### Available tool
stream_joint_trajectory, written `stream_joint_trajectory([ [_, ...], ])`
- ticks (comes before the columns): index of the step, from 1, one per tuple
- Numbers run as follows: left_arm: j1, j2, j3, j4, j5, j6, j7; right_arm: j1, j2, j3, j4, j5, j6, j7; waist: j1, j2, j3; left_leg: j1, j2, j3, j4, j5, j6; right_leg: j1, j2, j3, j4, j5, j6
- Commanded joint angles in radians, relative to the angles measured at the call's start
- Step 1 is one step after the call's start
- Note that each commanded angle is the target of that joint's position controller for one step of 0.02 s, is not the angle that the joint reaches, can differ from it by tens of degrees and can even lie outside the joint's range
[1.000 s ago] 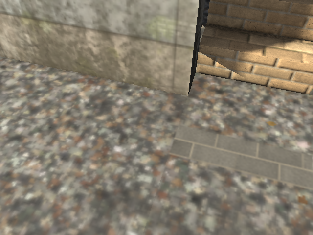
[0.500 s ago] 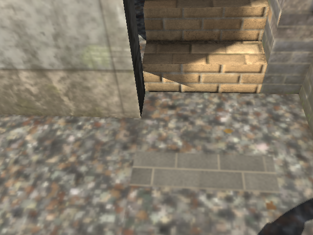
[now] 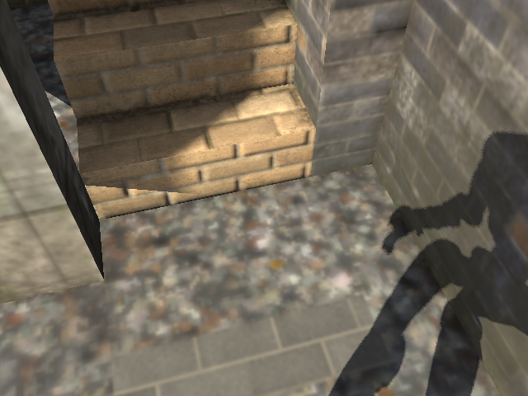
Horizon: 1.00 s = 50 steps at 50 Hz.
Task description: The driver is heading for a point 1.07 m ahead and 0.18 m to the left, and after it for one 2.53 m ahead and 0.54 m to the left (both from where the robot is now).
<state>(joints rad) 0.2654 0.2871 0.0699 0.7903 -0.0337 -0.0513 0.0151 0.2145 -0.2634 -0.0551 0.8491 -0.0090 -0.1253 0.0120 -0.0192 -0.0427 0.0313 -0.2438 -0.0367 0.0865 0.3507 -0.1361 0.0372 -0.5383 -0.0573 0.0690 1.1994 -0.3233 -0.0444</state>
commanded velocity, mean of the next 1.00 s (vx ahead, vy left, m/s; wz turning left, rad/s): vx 0.50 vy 0.00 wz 0.13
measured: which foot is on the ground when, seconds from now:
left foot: down 0.00-0.30, up 0.32-0.82, down 0.84-1.00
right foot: up 0.00-0.28, down 0.30-0.84, up 0.86-1.00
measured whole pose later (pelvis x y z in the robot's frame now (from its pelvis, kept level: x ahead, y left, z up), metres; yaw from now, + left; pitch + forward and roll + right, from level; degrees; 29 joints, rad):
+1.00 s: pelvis +0.54 +0.03 -0.01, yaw +13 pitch +2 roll +0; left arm 0.21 0.31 0.00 0.69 0.02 -0.11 0.00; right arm 0.28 -0.32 -0.05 0.70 0.00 -0.07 0.03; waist -0.02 -0.02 0.06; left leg -0.33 -0.11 -0.03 0.48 -0.18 0.09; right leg -0.53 -0.07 0.06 1.21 -0.35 0.02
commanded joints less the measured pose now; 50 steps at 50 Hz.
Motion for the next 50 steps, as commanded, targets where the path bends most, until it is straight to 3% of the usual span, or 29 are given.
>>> stream_joint_trajectory([
  [1,0.056,0.018,0.001,-0.077,0.013,0.010,-0.002,-0.018,-0.127,-0.028,-0.028,0.006,-0.029,0.005,0.037,0.105,-0.016,0.054,0.289,-0.227,-0.225,0.131,0.183,-0.098,-0.082,0.050,-0.069,0.052,0.008],
  [4,-0.020,0.015,-0.011,-0.114,0.025,0.005,-0.011,-0.002,-0.156,-0.034,-0.006,0.011,-0.025,0.004,0.024,0.081,-0.007,0.077,0.277,-0.150,-0.239,0.172,0.190,-0.113,-0.082,0.034,-0.269,0.171,0.023],
  [6,-0.094,-0.004,-0.023,-0.130,0.016,-0.014,-0.030,0.009,-0.160,-0.030,-0.004,0.012,-0.009,0.009,-0.005,0.081,0.000,0.069,0.237,-0.068,-0.215,0.202,0.174,-0.042,-0.059,-0.031,-0.425,0.274,0.018],
  [8,-0.177,0.004,-0.028,-0.156,0.013,-0.023,-0.046,0.065,-0.183,-0.030,0.012,0.022,0.002,0.014,-0.045,0.088,0.007,0.093,0.245,-0.068,-0.196,0.173,0.169,-0.009,-0.035,-0.080,-0.500,0.288,0.017],
  [10,-0.223,0.021,-0.030,-0.183,0.009,-0.024,-0.054,0.093,-0.214,-0.034,0.031,0.035,0.009,0.016,-0.048,0.121,0.040,0.151,0.282,-0.100,-0.184,0.128,0.165,-0.021,-0.033,-0.077,-0.569,0.224,0.000],
  [12,-0.210,0.073,-0.018,-0.204,0.016,-0.026,-0.054,0.078,-0.233,-0.036,0.031,0.040,0.018,0.013,-0.016,0.131,0.026,0.201,0.303,-0.112,-0.124,0.190,0.149,0.037,-0.009,-0.097,-0.633,0.176,-0.026],
  [13,-0.137,0.098,-0.004,-0.190,0.021,-0.026,-0.050,0.066,-0.236,-0.034,0.032,0.043,0.024,0.011,0.036,0.126,-0.015,0.196,0.287,-0.088,-0.035,0.314,0.129,0.153,0.024,-0.124,-0.679,0.189,-0.043],
  [14,0.019,0.145,0.019,-0.139,0.027,-0.022,-0.032,0.088,-0.212,-0.022,0.040,0.041,0.025,0.011,0.107,0.103,-0.086,0.145,0.223,-0.028,0.167,0.392,0.096,0.365,0.059,-0.140,-0.699,0.157,-0.055],
  [15,0.218,0.228,0.046,-0.106,0.035,-0.014,-0.013,0.083,-0.152,0.006,0.014,0.015,0.018,0.011,0.189,-0.011,-0.220,-0.061,0.168,0.024,0.495,0.206,0.047,0.646,-0.105,0.061,-0.692,0.092,-0.116],
  [16,0.257,0.325,0.054,-0.100,0.054,-0.011,-0.008,0.181,-0.023,0.043,-0.021,0.011,-0.009,0.019,0.103,-0.302,-0.327,-0.422,-0.008,-0.032,0.852,-0.411,-0.008,0.877,-0.344,0.620,-0.859,-0.070,-0.291],
  [17,0.254,0.220,0.028,-0.105,0.050,-0.021,-0.015,0.132,-0.145,0.020,-0.010,0.051,-0.025,0.026,0.142,-0.181,-0.311,-0.543,0.026,-0.172,0.989,-0.462,-0.002,0.853,-0.348,0.703,-0.953,-0.151,-0.300],
  [18,0.190,0.179,0.014,-0.114,0.056,-0.033,-0.027,0.057,-0.189,0.009,-0.057,0.072,-0.025,0.030,0.124,-0.156,-0.185,-0.613,0.065,-0.149,1.007,-0.386,0.006,0.774,-0.312,0.520,-0.923,-0.001,-0.268],
  [20,0.041,0.112,-0.006,-0.139,0.055,-0.040,-0.037,0.018,-0.165,0.013,-0.063,0.027,-0.003,0.019,0.064,-0.016,-0.113,-0.505,0.143,-0.140,0.877,-0.236,-0.004,0.546,-0.235,0.267,-0.928,0.255,-0.219],
  [21,0.008,0.100,-0.013,-0.140,0.059,-0.044,-0.036,0.029,-0.151,0.014,-0.064,0.023,0.014,0.020,0.034,-0.012,-0.097,-0.436,0.161,-0.151,0.837,-0.197,-0.013,0.467,-0.219,0.210,-0.961,0.305,-0.208],
  [25,0.032,0.144,-0.003,-0.093,0.060,-0.070,-0.028,0.031,-0.085,0.028,-0.092,0.022,0.055,0.016,0.013,-0.021,-0.050,-0.433,0.144,-0.169,0.740,-0.072,-0.048,0.382,-0.221,0.061,-1.072,0.322,-0.214],
  [31,0.076,0.163,0.001,-0.039,0.052,-0.066,-0.007,-0.130,-0.079,0.020,-0.184,0.015,0.055,0.037,0.066,-0.030,0.024,-0.485,0.106,-0.146,0.461,0.201,-0.047,0.466,-0.200,-0.118,-1.092,0.313,-0.139],
  [35,0.110,0.176,0.001,-0.004,0.035,-0.052,-0.003,-0.206,-0.074,0.022,-0.243,0.016,0.055,0.065,0.089,-0.045,0.063,-0.509,0.105,-0.116,0.360,0.172,-0.014,0.586,-0.241,-0.162,-1.063,0.300,-0.111],
  [37,0.078,0.218,0.016,-0.003,0.026,-0.048,-0.003,-0.217,-0.074,0.024,-0.268,0.014,0.056,0.074,0.079,-0.060,0.098,-0.484,0.099,-0.073,0.308,0.085,0.011,0.606,-0.252,-0.200,-1.021,0.389,-0.096],
  [38,0.081,0.232,0.019,-0.003,0.023,-0.044,-0.004,-0.214,-0.079,0.022,-0.285,0.019,0.054,0.082,0.070,-0.053,0.086,-0.426,0.074,-0.034,0.295,0.034,0.029,0.609,-0.255,-0.214,-0.981,0.511,-0.085],
  [39,0.084,0.233,0.018,0.000,0.029,-0.040,-0.003,-0.182,-0.118,0.007,-0.286,0.023,0.057,0.083,0.051,-0.086,0.049,-0.346,0.049,-0.004,0.298,-0.002,0.051,0.614,-0.246,-0.244,-0.893,0.721,-0.070],
  [40,0.079,0.246,0.022,-0.004,0.029,-0.033,0.001,-0.088,-0.150,-0.012,-0.269,0.025,0.057,0.079,0.001,-0.097,-0.012,-0.224,0.001,0.028,0.294,-0.050,0.071,0.605,-0.234,-0.264,-0.755,0.892,-0.056],
  [41,0.076,0.236,0.017,-0.010,0.032,-0.025,0.005,0.088,-0.199,-0.044,-0.222,0.026,0.054,0.070,-0.092,-0.072,-0.110,0.005,-0.057,0.043,0.247,-0.016,0.099,0.536,-0.196,-0.298,-0.523,0.960,-0.037],
  [42,0.117,0.204,0.002,-0.027,0.034,-0.032,0.012,0.244,-0.269,-0.079,-0.172,0.040,0.053,0.043,-0.155,0.030,-0.185,0.283,0.006,-0.106,0.223,-0.023,0.139,0.315,-0.151,-0.290,-0.228,0.689,0.012],
  [43,0.222,0.025,-0.050,-0.074,0.062,-0.067,-0.005,0.205,-0.377,-0.086,-0.181,0.033,0.052,0.024,-0.013,0.378,-0.244,0.553,0.256,-0.634,0.189,-0.071,0.288,-0.105,0.033,-0.207,0.148,-0.262,0.069],
  [44,0.147,0.088,-0.057,-0.112,0.029,-0.101,-0.014,0.226,-0.312,-0.068,-0.210,0.014,0.031,0.029,-0.069,0.296,-0.420,0.649,0.388,-1.003,-0.041,-0.183,0.406,-0.267,0.099,0.016,0.313,-0.289,0.079],
  [45,-0.053,0.180,-0.031,-0.176,-0.006,-0.115,-0.023,0.232,-0.235,-0.054,-0.201,0.002,0.032,0.021,-0.143,0.212,-0.279,0.625,0.332,-0.836,-0.053,-0.105,0.349,-0.389,0.053,0.041,0.284,-0.171,0.061],
  [47,-0.063,0.173,-0.035,-0.173,0.050,-0.104,-0.009,0.103,-0.212,-0.043,-0.215,0.019,0.036,0.014,-0.037,0.041,-0.143,0.315,0.275,-0.600,-0.038,0.160,0.273,-0.266,-0.037,0.035,0.093,-0.017,0.049],
  [48,-0.026,0.177,-0.027,-0.172,0.060,-0.084,-0.006,0.053,-0.199,-0.035,-0.230,0.015,0.036,0.008,0.016,0.039,-0.121,0.181,0.256,-0.540,-0.056,0.290,0.266,-0.163,-0.059,0.046,0.042,0.001,0.058],
  [50,-0.006,0.166,-0.022,-0.180,0.064,-0.058,-0.001,-0.010,-0.198,-0.032,-0.250,0.007,0.039,0.001,0.058,0.063,-0.107,0.040,0.200,-0.428,-0.093,0.386,0.258,-0.039,-0.052,0.016,-0.076,0.012,0.081],
])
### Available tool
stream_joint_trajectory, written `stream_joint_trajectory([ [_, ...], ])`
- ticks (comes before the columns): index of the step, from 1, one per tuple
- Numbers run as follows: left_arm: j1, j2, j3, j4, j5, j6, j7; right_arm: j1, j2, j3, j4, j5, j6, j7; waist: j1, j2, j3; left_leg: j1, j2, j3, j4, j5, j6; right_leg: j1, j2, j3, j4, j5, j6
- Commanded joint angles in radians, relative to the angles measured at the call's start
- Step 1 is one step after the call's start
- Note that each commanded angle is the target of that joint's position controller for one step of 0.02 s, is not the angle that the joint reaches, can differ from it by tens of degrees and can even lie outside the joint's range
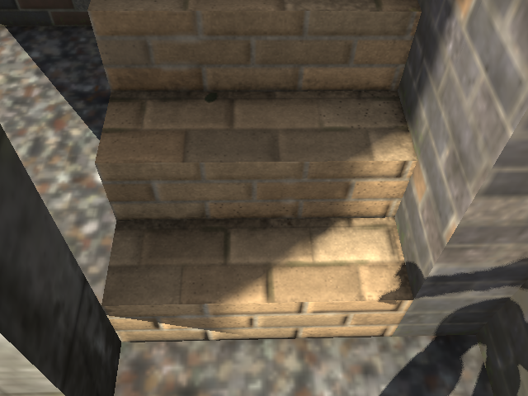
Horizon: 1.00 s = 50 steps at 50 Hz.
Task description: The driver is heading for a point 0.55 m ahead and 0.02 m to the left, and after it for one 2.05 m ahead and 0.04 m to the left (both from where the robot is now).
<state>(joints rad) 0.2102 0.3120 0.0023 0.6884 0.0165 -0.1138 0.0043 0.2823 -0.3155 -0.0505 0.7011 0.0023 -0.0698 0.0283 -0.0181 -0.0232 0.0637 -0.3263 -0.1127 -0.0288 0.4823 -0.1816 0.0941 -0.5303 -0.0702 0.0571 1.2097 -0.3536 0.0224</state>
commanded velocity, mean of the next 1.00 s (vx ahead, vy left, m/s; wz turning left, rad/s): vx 0.15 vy -0.02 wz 0.22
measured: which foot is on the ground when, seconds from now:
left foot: down 0.00-0.24, up 0.26-0.54, down 0.56-1.00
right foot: up 0.00-0.22, down 0.24-0.58, up 0.60-1.00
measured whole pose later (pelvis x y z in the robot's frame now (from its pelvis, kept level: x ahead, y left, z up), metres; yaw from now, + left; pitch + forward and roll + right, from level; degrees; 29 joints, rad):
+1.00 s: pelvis +0.21 +0.00 +0.01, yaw +10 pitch +1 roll +1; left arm 0.19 0.30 0.05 0.75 0.00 0.00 0.01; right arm 0.22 -0.28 -0.06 0.76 0.00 -0.03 -0.05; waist -0.02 -0.02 0.02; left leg -0.20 0.05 0.10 0.43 -0.25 0.00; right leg -0.47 -0.06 0.04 0.88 -0.33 0.08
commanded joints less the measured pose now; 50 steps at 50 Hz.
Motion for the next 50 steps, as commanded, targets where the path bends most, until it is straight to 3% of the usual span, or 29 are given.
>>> stream_joint_trajectory([
  [1,0.030,0.122,0.041,-0.088,0.019,0.012,0.013,-0.097,-0.155,-0.038,-0.103,-0.007,-0.014,-0.024,0.065,0.045,-0.106,0.038,0.238,-0.249,-0.235,0.506,0.191,0.004,-0.015,-0.003,-0.171,0.071,0.031],
  [5,-0.107,0.052,0.020,-0.124,0.015,0.027,0.009,-0.035,-0.176,-0.047,-0.070,0.010,0.025,-0.067,0.013,0.077,-0.104,-0.028,0.131,-0.147,-0.146,0.574,0.090,0.129,0.114,-0.066,-0.533,0.322,0.068],
  [8,-0.104,0.107,0.037,-0.103,-0.002,0.038,-0.009,-0.053,-0.150,-0.048,-0.091,0.002,0.062,-0.090,0.014,0.140,-0.125,0.042,0.166,-0.277,-0.095,0.400,0.049,0.161,0.126,0.014,-0.679,0.375,0.073],
  [11,-0.023,0.145,0.067,-0.059,0.020,0.019,-0.003,-0.103,-0.113,-0.042,-0.115,0.016,0.078,-0.098,0.077,0.140,-0.161,0.101,0.138,-0.332,0.098,0.376,0.009,0.270,0.107,0.017,-0.833,0.444,0.015],
  [12,0.051,0.163,0.078,-0.045,0.034,0.007,0.005,-0.093,-0.064,-0.023,-0.122,0.012,0.070,-0.091,0.098,0.099,-0.242,0.062,0.088,-0.298,0.290,0.306,-0.029,0.441,0.012,0.066,-0.871,0.540,-0.043],
  [13,0.087,0.190,0.072,-0.060,0.055,0.012,0.024,-0.031,0.017,0.002,-0.135,-0.015,0.064,-0.081,0.081,-0.100,-0.333,-0.126,-0.006,-0.205,0.538,-0.294,-0.062,0.688,-0.211,0.271,-0.776,0.937,-0.142],
  [14,0.072,0.215,0.091,-0.036,0.029,0.030,0.034,0.170,-0.052,-0.006,-0.124,0.019,0.044,-0.061,-0.020,-0.348,-0.467,-0.258,-0.011,-0.202,0.771,-0.524,-0.103,0.795,-0.421,0.598,-0.792,0.868,-0.337],
  [15,-0.006,0.167,0.088,-0.072,0.011,0.041,0.043,0.161,-0.166,-0.035,-0.077,0.031,0.050,-0.058,-0.003,-0.204,-0.404,-0.294,0.063,-0.187,0.867,-0.425,-0.136,0.693,-0.394,0.563,-0.839,0.564,-0.324],
  [16,-0.033,0.112,0.071,-0.083,0.009,0.057,0.057,0.031,-0.188,-0.041,-0.085,0.020,0.063,-0.063,0.045,-0.111,-0.286,-0.329,0.083,-0.133,0.903,-0.367,-0.171,0.612,-0.315,0.410,-0.855,0.428,-0.271],
  [17,-0.049,0.103,0.065,-0.072,0.013,0.078,0.058,-0.049,-0.147,-0.029,-0.095,0.012,0.070,-0.072,0.054,-0.011,-0.221,-0.324,0.107,-0.103,0.870,-0.347,-0.181,0.527,-0.245,0.330,-0.877,0.382,-0.241],
  [18,-0.085,0.122,0.068,-0.069,0.012,0.089,0.064,-0.078,-0.119,-0.021,-0.107,0.014,0.074,-0.077,0.036,-0.014,-0.155,-0.289,0.120,-0.104,0.795,-0.322,-0.192,0.419,-0.191,0.257,-0.890,0.399,-0.239],
  [21,-0.113,0.108,0.069,-0.065,0.008,0.103,0.052,-0.034,0.003,0.024,-0.082,0.016,0.069,-0.067,-0.001,-0.064,-0.144,-0.114,0.109,0.007,0.546,-0.340,-0.206,0.274,-0.112,0.084,-0.908,0.571,-0.257],
  [25,-0.097,0.112,0.065,-0.053,0.012,0.105,0.029,-0.085,-0.002,0.036,-0.095,-0.004,0.063,-0.055,0.022,-0.103,-0.220,0.004,0.128,0.018,0.225,-0.140,-0.157,0.334,-0.176,0.099,-0.849,0.719,-0.293],
  [27,-0.074,0.093,0.052,-0.042,0.000,0.113,0.025,-0.053,-0.009,0.030,-0.072,-0.007,0.065,-0.049,0.001,-0.109,-0.243,0.135,0.085,0.062,0.012,0.041,-0.115,0.314,-0.154,0.085,-0.808,0.568,-0.241],
  [28,-0.023,0.068,0.038,-0.017,0.005,0.107,0.021,-0.083,-0.053,0.020,-0.095,-0.017,0.073,-0.052,0.000,-0.103,-0.230,0.217,0.119,-0.006,-0.070,0.087,-0.077,0.244,-0.135,0.086,-0.805,0.380,-0.162],
  [29,0.001,0.020,0.020,-0.018,0.025,0.101,0.016,-0.095,-0.136,0.005,-0.118,-0.036,0.085,-0.062,0.024,0.052,-0.228,0.278,0.296,-0.225,-0.140,0.141,-0.007,0.153,-0.060,0.009,-0.663,0.116,-0.059],
  [30,-0.009,0.010,0.017,-0.037,0.024,0.102,0.021,-0.173,-0.111,0.018,-0.141,-0.062,0.085,-0.054,0.039,0.243,-0.189,0.147,0.429,-0.359,-0.206,0.051,0.121,0.109,0.022,-0.022,-0.625,-0.090,0.010],
  [31,-0.054,0.080,0.037,-0.027,0.019,0.108,0.031,-0.178,-0.055,0.029,-0.136,-0.058,0.072,-0.049,0.001,0.177,-0.135,0.077,0.411,-0.347,-0.243,-0.097,0.153,0.135,0.006,0.023,-0.526,-0.095,0.039],
  [33,-0.040,0.073,0.047,0.007,0.011,0.108,0.040,-0.194,-0.042,0.029,-0.106,-0.044,0.044,-0.048,0.019,0.152,-0.077,0.107,0.350,-0.289,-0.223,-0.064,0.104,0.081,0.004,0.049,-0.486,-0.086,0.051],
  [36,0.013,0.045,0.044,0.059,0.011,0.104,0.029,-0.172,-0.011,0.031,-0.064,-0.035,0.027,-0.055,0.026,0.134,-0.100,0.167,0.326,-0.190,-0.157,0.206,0.089,0.106,-0.005,0.070,-0.459,-0.036,0.081],
  [38,-0.012,0.060,0.049,0.065,-0.007,0.096,0.035,-0.154,-0.072,0.003,-0.062,-0.032,0.036,-0.067,-0.009,0.112,-0.130,0.216,0.337,-0.188,-0.138,0.176,0.097,0.072,0.015,0.036,-0.404,-0.025,0.088],
  [40,-0.090,0.090,0.063,0.035,-0.015,0.109,0.051,-0.070,-0.124,-0.023,-0.028,-0.018,0.043,-0.083,-0.064,0.097,-0.092,0.272,0.432,-0.310,-0.196,-0.032,0.133,-0.097,0.013,0.059,-0.245,-0.073,0.088],
  [42,-0.103,0.096,0.076,0.015,-0.026,0.116,0.059,-0.013,-0.119,-0.034,0.004,-0.002,0.038,-0.098,-0.071,0.103,-0.053,0.342,0.488,-0.379,-0.236,-0.137,0.142,-0.264,0.006,0.120,-0.099,-0.087,0.078],
  [44,-0.047,0.068,0.077,0.022,-0.022,0.117,0.046,-0.057,-0.066,-0.024,-0.004,0.003,0.014,-0.100,-0.025,0.137,-0.055,0.336,0.461,-0.307,-0.237,-0.077,0.134,-0.270,0.003,0.112,-0.068,-0.044,0.066],
  [45,-0.052,0.050,0.071,0.008,-0.018,0.111,0.032,-0.070,-0.080,-0.033,-0.003,-0.001,0.008,-0.099,-0.012,0.121,-0.060,0.328,0.452,-0.264,-0.237,-0.056,0.129,-0.253,-0.003,0.088,-0.087,-0.023,0.069],
  [46,-0.039,-0.005,0.047,-0.005,0.001,0.089,0.018,-0.128,-0.052,-0.026,0.006,0.015,0.026,-0.102,0.043,0.210,-0.097,0.220,0.314,-0.051,-0.220,0.031,0.092,-0.054,-0.010,0.004,-0.237,-0.016,0.061],
  [47,-0.073,-0.005,0.042,0.001,-0.002,0.100,0.012,-0.196,-0.082,-0.037,-0.040,-0.015,0.018,-0.087,0.008,0.173,-0.066,0.160,0.332,-0.012,-0.194,0.211,0.090,0.006,0.017,-0.039,-0.292,0.016,0.069],
  [48,-0.088,0.004,0.039,-0.014,0.001,0.105,0.004,-0.186,-0.109,-0.048,-0.043,-0.021,0.018,-0.079,0.001,0.145,-0.104,0.165,0.354,0.000,-0.167,0.309,0.095,0.056,0.017,-0.054,-0.337,0.026,0.066],
  [50,-0.093,0.038,0.049,-0.043,-0.029,0.097,-0.007,-0.162,-0.168,-0.072,-0.044,0.014,0.024,-0.069,-0.009,0.166,-0.138,0.199,0.389,-0.020,-0.157,0.245,0.093,0.100,0.021,-0.073,-0.430,0.049,0.049],
])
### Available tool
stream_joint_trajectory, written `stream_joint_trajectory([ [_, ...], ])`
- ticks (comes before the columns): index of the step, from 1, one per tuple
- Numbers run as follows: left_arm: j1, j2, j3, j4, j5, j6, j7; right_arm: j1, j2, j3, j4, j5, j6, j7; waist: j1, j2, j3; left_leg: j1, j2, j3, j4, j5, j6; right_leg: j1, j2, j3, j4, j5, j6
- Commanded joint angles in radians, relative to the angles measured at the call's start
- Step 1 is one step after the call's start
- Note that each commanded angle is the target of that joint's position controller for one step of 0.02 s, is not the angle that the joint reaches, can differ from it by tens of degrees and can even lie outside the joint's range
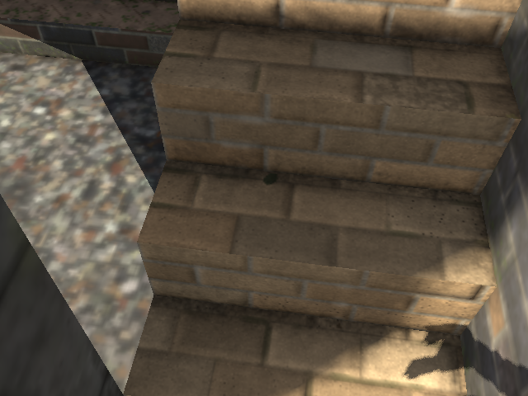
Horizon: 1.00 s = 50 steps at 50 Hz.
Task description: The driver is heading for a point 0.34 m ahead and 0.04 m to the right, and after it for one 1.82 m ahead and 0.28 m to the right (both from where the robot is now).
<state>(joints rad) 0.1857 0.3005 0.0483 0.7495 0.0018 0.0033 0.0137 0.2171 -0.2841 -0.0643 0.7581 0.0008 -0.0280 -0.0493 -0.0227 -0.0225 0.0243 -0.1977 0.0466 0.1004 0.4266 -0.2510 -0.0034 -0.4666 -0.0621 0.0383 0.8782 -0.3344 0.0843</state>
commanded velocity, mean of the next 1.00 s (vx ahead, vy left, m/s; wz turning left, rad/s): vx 0.23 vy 0.02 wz -0.09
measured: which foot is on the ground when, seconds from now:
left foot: down 0.00-0.10, up 0.12-0.62, down 0.64-1.00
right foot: up 0.00-0.08, down 0.10-0.66, up 0.68-1.00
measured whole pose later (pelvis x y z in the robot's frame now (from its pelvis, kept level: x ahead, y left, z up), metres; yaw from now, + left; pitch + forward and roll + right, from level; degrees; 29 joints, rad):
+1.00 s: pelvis +0.13 -0.06 +0.00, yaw -2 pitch +1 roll +0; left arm 0.22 0.23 0.03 0.77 0.01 -0.02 0.06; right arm 0.16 -0.27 -0.09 0.74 0.03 0.10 -0.09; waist -0.02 0.02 0.05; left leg -0.33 -0.05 -0.14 0.47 -0.16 0.00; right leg -0.31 0.02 0.05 0.67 -0.52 0.16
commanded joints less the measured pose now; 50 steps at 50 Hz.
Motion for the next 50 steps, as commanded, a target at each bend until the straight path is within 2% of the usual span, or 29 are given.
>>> stream_joint_trajectory([
  [1,-0.046,0.039,-0.002,-0.108,-0.022,-0.020,-0.016,-0.105,-0.200,-0.060,-0.114,0.017,0.005,0.010,0.004,0.195,-0.110,0.080,0.238,-0.153,-0.084,0.238,0.187,0.066,0.014,-0.067,-0.146,0.012,-0.029],
  [3,0.024,0.061,0.011,-0.090,-0.017,-0.017,-0.022,-0.115,-0.183,-0.056,-0.125,0.029,0.024,0.003,0.044,0.177,-0.081,0.025,0.223,-0.131,0.009,0.156,0.143,0.168,0.054,-0.105,-0.309,0.082,-0.072],
  [4,0.095,0.080,0.023,-0.066,-0.002,-0.018,-0.012,-0.107,-0.160,-0.053,-0.125,0.017,0.022,-0.001,0.077,0.115,-0.093,-0.049,0.176,-0.088,0.116,0.141,0.091,0.274,0.096,-0.108,-0.363,0.097,-0.104],
  [5,0.204,0.145,0.045,-0.045,-0.003,-0.024,0.003,-0.088,-0.106,-0.040,-0.136,0.003,0.013,0.012,0.109,-0.064,-0.097,-0.218,0.101,0.013,0.401,-0.017,0.000,0.431,-0.006,0.077,-0.477,0.224,-0.163],
  [6,0.252,0.329,0.082,-0.064,0.033,-0.027,0.008,-0.150,-0.041,-0.014,-0.253,-0.037,-0.005,0.015,0.087,-0.432,-0.106,-0.590,-0.070,0.000,0.726,-0.404,-0.064,0.549,-0.232,0.530,-0.556,0.365,-0.365],
  [7,0.254,0.240,0.060,-0.084,0.046,-0.049,-0.004,-0.157,-0.131,-0.030,-0.238,0.001,-0.023,0.019,0.127,-0.244,-0.178,-0.605,-0.040,-0.173,0.865,-0.405,-0.045,0.540,-0.290,0.604,-0.615,0.193,-0.447],
  [8,0.209,0.187,0.045,-0.098,0.023,-0.060,0.010,-0.177,-0.152,-0.037,-0.238,0.024,-0.043,0.032,0.110,-0.160,-0.119,-0.649,-0.014,-0.198,0.876,-0.313,-0.024,0.526,-0.272,0.547,-0.641,0.086,-0.420],
  [11,0.059,0.120,0.021,-0.141,0.007,-0.054,0.047,-0.216,-0.145,-0.043,-0.227,0.003,-0.057,0.022,0.037,-0.066,-0.041,-0.545,0.017,-0.205,0.695,-0.040,-0.013,0.403,-0.163,0.375,-0.649,0.320,-0.302],
  [13,0.059,0.109,0.014,-0.139,0.022,-0.062,0.061,-0.230,-0.076,-0.022,-0.219,-0.051,-0.039,0.027,0.011,0.036,-0.129,-0.494,0.001,-0.219,0.634,0.078,-0.042,0.448,-0.171,0.314,-0.572,0.680,-0.291],
  [14,0.074,0.125,0.019,-0.138,0.030,-0.065,0.059,-0.240,-0.058,-0.016,-0.219,-0.057,-0.034,0.027,0.009,0.019,-0.129,-0.483,-0.020,-0.207,0.586,0.120,-0.052,0.442,-0.158,0.284,-0.561,0.734,-0.287],
  [15,0.090,0.117,0.021,-0.129,0.027,-0.071,0.058,-0.247,-0.054,-0.014,-0.201,-0.038,-0.032,0.024,0.020,-0.016,-0.136,-0.459,-0.030,-0.198,0.529,0.127,-0.056,0.441,-0.147,0.256,-0.552,0.756,-0.274],
  [17,0.105,0.127,0.031,-0.117,0.005,-0.069,0.066,-0.230,-0.028,-0.007,-0.176,-0.042,-0.018,0.023,0.004,-0.101,-0.124,-0.326,-0.094,-0.156,0.497,0.110,-0.075,0.318,-0.105,0.204,-0.520,0.735,-0.246],
  [19,0.172,0.124,0.032,-0.095,0.030,-0.089,0.067,-0.113,-0.049,-0.023,-0.164,-0.043,0.048,0.047,-0.004,-0.040,-0.123,-0.481,-0.060,-0.226,0.737,0.004,-0.111,0.411,-0.227,0.393,-0.519,0.646,-0.243],
  [21,0.163,0.068,0.015,-0.090,0.023,-0.090,0.057,-0.105,-0.025,-0.018,-0.161,-0.044,0.071,0.053,0.001,-0.055,-0.079,-0.567,-0.053,-0.216,0.882,-0.005,-0.129,0.412,-0.202,0.347,-0.513,0.489,-0.278],
  [23,0.157,0.000,-0.007,-0.083,0.029,-0.083,0.053,-0.155,0.001,-0.009,-0.164,-0.028,0.065,0.053,0.030,-0.116,-0.047,-0.584,-0.048,-0.164,0.921,-0.022,-0.139,0.391,-0.162,0.291,-0.499,0.529,-0.280],
  [25,0.171,-0.006,-0.016,-0.079,0.034,-0.085,0.054,-0.185,0.033,0.010,-0.172,-0.028,0.065,0.049,0.049,-0.117,-0.043,-0.585,-0.030,-0.146,0.918,-0.027,-0.134,0.408,-0.185,0.281,-0.464,0.683,-0.291],
  [26,0.199,0.013,-0.004,-0.046,-0.006,-0.060,0.055,-0.132,0.064,0.029,-0.157,-0.037,0.036,0.045,0.027,-0.251,-0.140,-0.416,-0.061,-0.020,0.738,-0.052,-0.096,0.374,-0.071,0.132,-0.509,0.453,-0.283],
  [27,0.122,-0.011,-0.017,-0.100,0.019,-0.052,0.054,-0.232,0.036,0.029,-0.165,-0.016,0.014,0.041,0.051,-0.251,-0.029,-0.258,-0.077,0.044,0.553,-0.012,-0.075,0.219,-0.016,0.085,-0.540,0.500,-0.259],
  [29,0.105,-0.032,-0.035,-0.106,0.064,-0.057,0.054,-0.259,0.032,0.012,-0.162,-0.007,0.000,0.016,0.064,-0.260,-0.028,-0.144,-0.082,0.015,0.248,0.035,-0.047,0.297,-0.072,0.116,-0.483,0.902,-0.243],
  [31,0.087,0.018,-0.022,-0.111,0.007,-0.072,0.039,-0.118,-0.006,-0.003,-0.106,0.014,-0.011,0.010,0.027,-0.235,-0.040,-0.066,-0.101,-0.008,-0.119,0.264,0.010,0.422,-0.092,0.127,-0.364,1.123,-0.203],
  [32,0.095,0.032,-0.020,-0.104,-0.010,-0.097,0.025,0.001,-0.053,-0.018,-0.060,0.001,-0.006,0.012,-0.009,-0.200,-0.093,0.048,-0.083,-0.049,-0.156,0.402,0.054,0.407,-0.055,0.139,-0.247,1.116,-0.168],
  [33,0.106,0.014,-0.029,-0.117,0.012,-0.123,0.005,0.173,-0.122,-0.032,-0.004,-0.003,-0.002,0.013,-0.037,-0.006,-0.193,0.322,0.083,-0.250,-0.092,0.997,0.131,0.194,0.013,0.112,-0.074,0.732,-0.110],
  [34,0.196,-0.060,-0.052,-0.079,0.041,-0.133,-0.011,0.228,-0.091,-0.008,0.056,-0.022,0.011,0.012,0.013,0.248,-0.255,0.466,0.288,-0.414,-0.024,1.418,0.310,0.003,0.078,0.070,0.116,-0.087,-0.029],
  [35,0.204,-0.033,-0.043,-0.038,0.025,-0.115,-0.010,0.164,-0.019,0.016,0.053,-0.024,0.015,0.016,0.026,0.192,-0.246,0.336,0.328,-0.445,-0.033,1.232,0.399,0.004,0.041,0.079,0.244,-0.211,0.042],
  [37,0.142,-0.010,-0.028,-0.012,0.007,-0.067,-0.003,-0.069,0.008,0.026,-0.003,-0.014,0.043,0.002,0.070,0.138,-0.141,0.081,0.233,-0.365,-0.083,0.834,0.329,0.082,0.024,0.061,0.246,-0.222,0.111],
  [39,0.084,-0.026,-0.024,-0.035,0.035,-0.023,0.025,-0.093,-0.085,-0.010,-0.024,-0.004,0.055,-0.016,0.081,0.130,-0.063,-0.032,0.177,-0.359,-0.124,0.439,0.256,0.112,0.031,0.027,0.083,-0.229,0.138],
  [42,-0.007,-0.041,-0.020,-0.061,0.015,-0.019,0.043,-0.070,-0.118,-0.034,-0.051,-0.010,0.078,-0.030,0.022,0.205,-0.058,-0.010,0.143,-0.378,-0.100,0.356,0.253,0.084,0.069,-0.001,-0.036,-0.222,0.131],
  [44,0.073,-0.042,-0.013,-0.029,0.005,-0.017,0.048,-0.077,-0.112,-0.042,-0.066,-0.004,0.100,-0.037,0.019,0.227,-0.082,-0.069,0.126,-0.380,-0.092,0.349,0.253,0.144,0.100,-0.025,-0.025,-0.205,0.125],
  [50,0.110,-0.021,-0.005,-0.023,-0.002,-0.054,0.041,-0.079,-0.122,-0.057,-0.086,0.048,0.126,-0.040,0.031,0.210,-0.079,0.005,0.123,-0.529,-0.072,0.309,0.190,0.175,0.077,0.007,-0.373,-0.099,0.041],
])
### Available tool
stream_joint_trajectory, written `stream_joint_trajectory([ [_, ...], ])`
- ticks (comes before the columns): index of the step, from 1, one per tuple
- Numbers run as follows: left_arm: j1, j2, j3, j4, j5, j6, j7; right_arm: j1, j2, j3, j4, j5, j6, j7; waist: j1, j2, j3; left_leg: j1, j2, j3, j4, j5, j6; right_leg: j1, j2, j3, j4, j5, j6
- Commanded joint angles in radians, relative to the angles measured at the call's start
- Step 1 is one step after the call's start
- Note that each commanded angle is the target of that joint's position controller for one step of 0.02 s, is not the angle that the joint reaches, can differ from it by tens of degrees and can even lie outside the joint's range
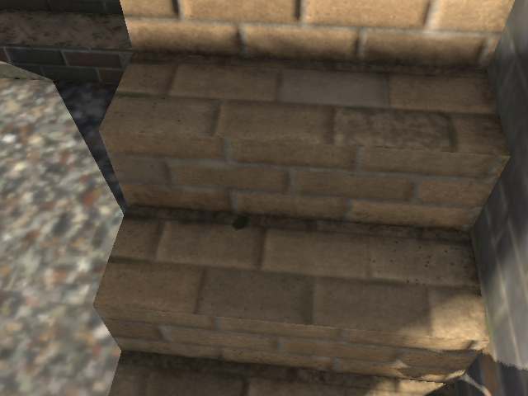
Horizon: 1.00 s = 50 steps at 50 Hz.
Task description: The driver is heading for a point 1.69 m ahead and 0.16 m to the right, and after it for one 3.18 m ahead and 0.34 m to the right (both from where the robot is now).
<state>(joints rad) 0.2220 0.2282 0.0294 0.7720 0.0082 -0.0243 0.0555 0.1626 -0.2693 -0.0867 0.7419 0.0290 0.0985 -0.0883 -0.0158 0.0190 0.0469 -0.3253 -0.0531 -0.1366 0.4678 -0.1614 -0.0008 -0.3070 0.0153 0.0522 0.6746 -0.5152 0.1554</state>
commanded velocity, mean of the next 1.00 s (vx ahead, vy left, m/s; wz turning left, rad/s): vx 0.11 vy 0.00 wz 0.18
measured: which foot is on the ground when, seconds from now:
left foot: down 0.00-0.04, up 0.06-0.36, down 0.38-1.00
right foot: up 0.00-0.00, down 0.02-1.00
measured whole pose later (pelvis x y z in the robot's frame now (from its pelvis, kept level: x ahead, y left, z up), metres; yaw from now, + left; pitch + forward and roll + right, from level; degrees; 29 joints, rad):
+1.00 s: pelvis -0.02 +0.04 +0.01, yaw +8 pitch +0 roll +0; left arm 0.18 0.24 -0.04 0.89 0.03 -0.07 0.01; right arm 0.23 -0.23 0.03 0.75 -0.01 0.01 0.00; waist 0.02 0.02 -0.01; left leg -0.03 -0.06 -0.12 0.30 -0.26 0.03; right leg -0.12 -0.08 -0.03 0.30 -0.17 0.07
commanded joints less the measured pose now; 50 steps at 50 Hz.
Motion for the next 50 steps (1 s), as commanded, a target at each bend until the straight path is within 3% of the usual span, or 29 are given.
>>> stream_joint_trajectory([
  [1,0.093,0.066,0.019,-0.034,-0.007,-0.032,-0.004,-0.031,-0.133,-0.038,-0.076,0.031,0.000,0.004,0.040,0.132,-0.104,0.137,0.201,-0.283,-0.078,0.202,0.158,0.063,-0.002,-0.018,-0.304,0.212,-0.044],
  [2,0.067,0.092,0.027,-0.030,0.005,-0.031,-0.006,0.003,-0.129,-0.044,-0.079,0.047,-0.006,0.012,0.022,0.049,-0.103,0.089,0.162,-0.238,-0.003,0.128,0.113,0.125,-0.031,-0.004,-0.339,0.355,-0.052],
  [3,0.056,0.188,0.052,-0.032,0.040,-0.021,-0.006,0.017,-0.080,-0.030,-0.095,0.039,-0.012,0.017,0.009,-0.258,-0.102,-0.058,0.022,-0.099,0.224,-0.158,0.033,0.158,-0.204,0.236,-0.354,0.545,-0.138],
  [4,-0.007,0.190,0.049,-0.096,0.100,-0.026,-0.008,0.088,-0.116,-0.043,-0.078,0.035,-0.019,0.012,0.022,-0.411,-0.171,-0.012,-0.078,-0.053,0.734,-0.511,-0.040,0.032,-0.444,0.437,-0.413,0.803,-0.336],
  [5,-0.064,0.155,0.033,-0.103,0.087,-0.021,0.001,0.148,-0.194,-0.073,-0.066,0.038,-0.025,0.021,-0.028,-0.256,-0.185,-0.025,-0.046,-0.102,0.990,-0.510,-0.101,-0.008,-0.458,0.351,-0.395,0.717,-0.389],
  [6,-0.115,0.129,0.020,-0.105,0.049,-0.003,0.010,0.157,-0.174,-0.068,-0.075,0.027,-0.030,0.036,-0.059,-0.180,-0.110,-0.074,-0.058,-0.104,1.107,-0.465,-0.141,-0.034,-0.374,0.240,-0.356,0.673,-0.358],
  [7,-0.122,0.123,0.015,-0.099,0.028,0.010,0.021,0.160,-0.143,-0.056,-0.059,0.013,-0.037,0.040,-0.057,-0.147,-0.074,-0.131,-0.063,-0.096,1.133,-0.397,-0.163,0.002,-0.304,0.173,-0.323,0.608,-0.324],
  [8,-0.086,0.087,-0.002,-0.095,0.014,0.009,0.027,0.095,-0.123,-0.041,-0.070,0.007,-0.050,0.038,-0.024,-0.086,-0.034,-0.220,-0.044,-0.134,1.001,-0.321,-0.167,0.097,-0.265,0.150,-0.328,0.481,-0.314],
  [9,-0.040,0.071,-0.011,-0.082,0.013,0.010,0.031,0.047,-0.080,-0.022,-0.072,0.005,-0.059,0.044,0.009,-0.093,-0.016,-0.212,-0.047,-0.117,0.866,-0.249,-0.176,0.141,-0.215,0.113,-0.342,0.417,-0.299],
  [11,0.032,0.051,-0.018,-0.070,0.031,0.008,0.031,0.010,-0.026,0.003,-0.069,0.014,-0.064,0.053,0.039,-0.148,-0.017,-0.148,-0.039,-0.105,0.608,-0.204,-0.182,0.240,-0.199,0.124,-0.373,0.346,-0.289],
  [14,0.005,0.067,-0.011,-0.088,0.020,0.006,0.012,0.000,-0.003,0.022,-0.066,0.025,-0.061,0.059,0.036,-0.216,0.002,0.026,0.029,-0.035,0.236,-0.328,-0.153,0.219,-0.201,0.144,-0.417,0.263,-0.270],
  [16,0.006,0.113,0.006,-0.088,0.004,0.007,-0.001,-0.015,-0.039,0.021,-0.072,0.024,-0.064,0.054,0.044,-0.219,0.033,0.070,0.061,0.063,0.008,-0.307,-0.129,0.217,-0.203,0.181,-0.425,0.270,-0.257],
  [19,0.048,0.138,0.023,-0.064,0.002,-0.022,-0.027,0.050,-0.084,0.021,-0.049,0.004,-0.066,0.048,0.021,-0.154,-0.019,0.181,0.094,0.033,-0.176,-0.002,-0.090,0.239,-0.187,0.172,-0.395,0.489,-0.217],
  [20,0.027,0.126,0.020,-0.069,0.014,-0.039,-0.038,0.063,-0.108,0.022,-0.055,-0.005,-0.069,0.049,0.021,-0.105,-0.063,0.221,0.136,-0.012,-0.150,0.141,-0.078,0.242,-0.161,0.143,-0.375,0.542,-0.198],
  [21,0.023,0.114,0.020,-0.073,0.024,-0.053,-0.045,0.080,-0.143,0.017,-0.051,-0.006,-0.074,0.056,0.037,0.009,-0.101,0.232,0.155,-0.036,-0.069,0.267,-0.051,0.257,-0.117,0.085,-0.362,0.562,-0.176],
  [22,0.001,0.110,0.021,-0.064,0.025,-0.060,-0.043,0.077,-0.121,0.020,-0.051,0.000,-0.080,0.066,0.022,0.052,-0.116,0.217,0.156,-0.045,-0.076,0.247,-0.018,0.280,-0.101,0.051,-0.362,0.546,-0.155],
  [23,-0.019,0.103,0.021,-0.054,0.024,-0.060,-0.037,0.070,-0.094,0.027,-0.050,-0.001,-0.083,0.069,0.013,0.030,-0.100,0.201,0.158,-0.053,-0.100,0.240,-0.011,0.289,-0.094,0.035,-0.357,0.537,-0.142],
  [25,-0.031,0.083,0.020,-0.043,0.022,-0.048,-0.035,0.062,-0.084,0.034,-0.043,-0.008,-0.091,0.073,0.024,0.051,-0.081,0.184,0.155,-0.056,-0.122,0.247,-0.018,0.301,-0.090,0.022,-0.360,0.545,-0.133],
  [26,-0.028,0.094,0.025,-0.037,0.023,-0.042,-0.039,0.067,-0.076,0.037,-0.041,-0.008,-0.099,0.075,0.022,0.057,-0.077,0.177,0.151,-0.057,-0.133,0.237,-0.014,0.313,-0.093,0.022,-0.359,0.547,-0.124],
  [29,-0.032,0.096,0.025,-0.026,0.015,-0.044,-0.050,0.064,-0.085,0.038,-0.025,-0.019,-0.107,0.086,0.035,0.051,-0.044,0.146,0.146,-0.063,-0.151,0.202,-0.013,0.317,-0.093,0.009,-0.371,0.493,-0.117],
  [31,-0.027,0.101,0.024,-0.010,0.019,-0.044,-0.052,0.067,-0.089,0.040,-0.022,-0.019,-0.104,0.090,0.035,0.044,-0.029,0.142,0.140,-0.067,-0.158,0.189,-0.008,0.306,-0.093,0.003,-0.372,0.466,-0.110],
  [35,-0.056,0.090,0.009,0.005,0.019,-0.044,-0.040,0.037,-0.070,0.058,-0.030,-0.024,-0.100,0.081,0.042,0.032,-0.007,0.081,0.114,-0.073,-0.218,-0.049,0.010,0.302,-0.078,-0.024,-0.367,0.358,-0.088],
  [36,-0.052,0.085,0.003,0.012,0.016,-0.048,-0.037,0.028,-0.068,0.065,-0.035,-0.036,-0.103,0.084,0.049,0.044,0.004,0.059,0.111,-0.084,-0.234,-0.070,0.017,0.304,-0.078,-0.031,-0.362,0.372,-0.092],
  [37,-0.051,0.093,0.001,0.017,0.015,-0.052,-0.035,0.022,-0.071,0.067,-0.040,-0.035,-0.106,0.086,0.049,0.044,0.011,0.057,0.110,-0.088,-0.241,-0.067,0.020,0.299,-0.081,-0.032,-0.358,0.382,-0.092],
  [42,-0.067,0.120,-0.018,0.041,0.009,-0.074,-0.049,0.050,-0.089,0.077,-0.049,-0.034,-0.106,0.086,0.033,0.023,-0.029,0.153,0.099,-0.076,-0.220,0.127,0.036,0.258,-0.084,-0.046,-0.353,0.442,-0.090],
  [43,-0.067,0.101,-0.032,0.046,0.029,-0.070,-0.050,0.044,-0.065,0.087,-0.051,-0.046,-0.105,0.084,0.035,0.032,-0.033,0.164,0.101,-0.083,-0.221,0.189,0.030,0.248,-0.102,-0.038,-0.373,0.495,-0.096],
  [46,-0.064,0.128,-0.040,0.059,0.027,-0.062,-0.047,0.063,-0.086,0.085,-0.053,-0.043,-0.106,0.081,0.027,0.009,-0.083,0.228,0.096,-0.065,-0.194,0.332,0.021,0.254,-0.106,-0.045,-0.368,0.545,-0.092],
  [50,-0.068,0.123,-0.056,0.070,0.024,-0.059,-0.044,0.061,-0.079,0.091,-0.052,-0.042,-0.105,0.081,0.030,-0.002,-0.095,0.235,0.092,-0.060,-0.198,0.356,0.021,0.257,-0.110,-0.051,-0.371,0.545,-0.086],
])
